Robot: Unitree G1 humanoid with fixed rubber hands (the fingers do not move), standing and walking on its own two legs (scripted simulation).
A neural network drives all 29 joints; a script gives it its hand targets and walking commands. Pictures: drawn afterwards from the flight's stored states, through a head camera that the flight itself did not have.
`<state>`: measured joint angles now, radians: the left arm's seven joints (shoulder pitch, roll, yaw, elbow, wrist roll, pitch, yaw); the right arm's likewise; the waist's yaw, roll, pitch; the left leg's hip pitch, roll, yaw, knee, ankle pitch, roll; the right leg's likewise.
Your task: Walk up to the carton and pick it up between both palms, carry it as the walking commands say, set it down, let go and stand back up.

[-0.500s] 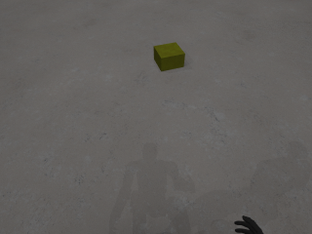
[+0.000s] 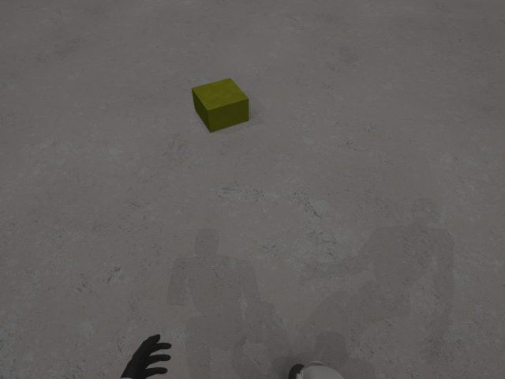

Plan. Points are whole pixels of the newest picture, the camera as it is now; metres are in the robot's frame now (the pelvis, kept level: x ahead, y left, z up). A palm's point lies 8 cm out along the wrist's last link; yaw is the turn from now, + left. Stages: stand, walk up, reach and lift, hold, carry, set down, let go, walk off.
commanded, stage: walk up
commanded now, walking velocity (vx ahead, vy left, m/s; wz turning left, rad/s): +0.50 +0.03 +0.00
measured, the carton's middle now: (220, 104) +1.80 +0.11 -0.69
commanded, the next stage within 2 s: none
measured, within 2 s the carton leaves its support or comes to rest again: neither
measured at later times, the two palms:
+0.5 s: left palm out of the picture +0.12 +0.26 -0.11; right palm (346, 255) +0.38 -0.20 -0.12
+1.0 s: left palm (146, 181) +0.62 +0.26 -0.12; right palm (339, 265) +0.36 -0.18 -0.12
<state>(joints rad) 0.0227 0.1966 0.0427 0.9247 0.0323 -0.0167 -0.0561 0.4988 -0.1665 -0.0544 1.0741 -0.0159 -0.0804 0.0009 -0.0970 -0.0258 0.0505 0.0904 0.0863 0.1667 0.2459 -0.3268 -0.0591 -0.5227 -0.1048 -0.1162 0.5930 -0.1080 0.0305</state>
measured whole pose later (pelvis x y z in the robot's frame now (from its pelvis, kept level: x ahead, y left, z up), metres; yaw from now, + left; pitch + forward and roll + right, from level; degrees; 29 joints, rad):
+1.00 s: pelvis +0.46 +0.04 +0.01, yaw +0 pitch +0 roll +0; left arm 0.05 0.20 0.04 0.94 0.03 -0.01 -0.06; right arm 0.48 -0.17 -0.06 1.10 -0.02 -0.09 0.00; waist -0.09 -0.03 0.05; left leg 0.06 0.08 0.17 0.24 -0.28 -0.04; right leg -0.54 -0.12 -0.11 0.62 -0.08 0.04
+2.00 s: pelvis +0.94 +0.09 +0.01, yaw +0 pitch -1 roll -1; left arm 0.05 0.21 0.04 0.94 0.03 -0.01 -0.06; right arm 0.48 -0.18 -0.06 1.09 -0.02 -0.09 0.00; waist -0.08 -0.03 0.06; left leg 0.04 0.08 0.16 0.25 -0.27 -0.04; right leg -0.55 -0.11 -0.10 0.67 -0.07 0.05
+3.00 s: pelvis +1.27 +0.11 +0.00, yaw +0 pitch -1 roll +0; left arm 0.13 0.21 0.05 0.99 0.01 0.01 0.01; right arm 0.35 -0.16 -0.04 1.07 -0.02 -0.04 -0.02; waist -0.05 -0.03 0.06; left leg -0.16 0.08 0.14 0.41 -0.21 -0.03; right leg -0.33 -0.06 -0.06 0.54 -0.19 0.03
